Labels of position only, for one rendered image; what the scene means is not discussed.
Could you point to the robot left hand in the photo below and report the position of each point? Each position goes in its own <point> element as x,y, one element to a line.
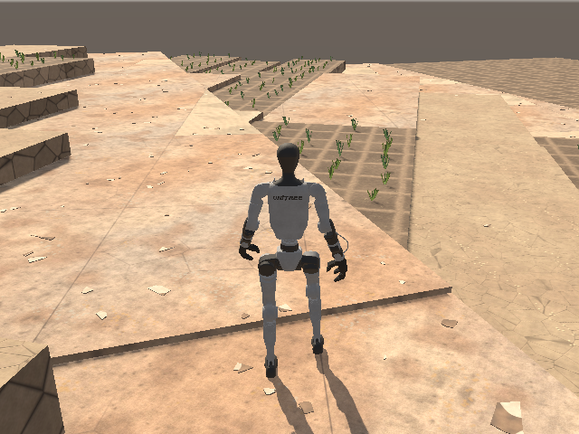
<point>243,253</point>

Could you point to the robot left shin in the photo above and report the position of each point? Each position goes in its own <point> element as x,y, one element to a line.
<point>269,336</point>

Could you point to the humanoid robot torso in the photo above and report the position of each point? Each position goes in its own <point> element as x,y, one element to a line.
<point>288,209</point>

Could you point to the robot right forearm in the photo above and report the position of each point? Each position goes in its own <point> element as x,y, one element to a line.
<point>333,243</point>

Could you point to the robot right upper arm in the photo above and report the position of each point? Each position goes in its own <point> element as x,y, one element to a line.
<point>317,191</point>

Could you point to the robot left forearm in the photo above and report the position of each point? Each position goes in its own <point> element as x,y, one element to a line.
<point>246,236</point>

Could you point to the robot left upper arm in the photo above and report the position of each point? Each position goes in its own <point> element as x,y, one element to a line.
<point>259,191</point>

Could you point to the robot right hand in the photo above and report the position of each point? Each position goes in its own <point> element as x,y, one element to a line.
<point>342,268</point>

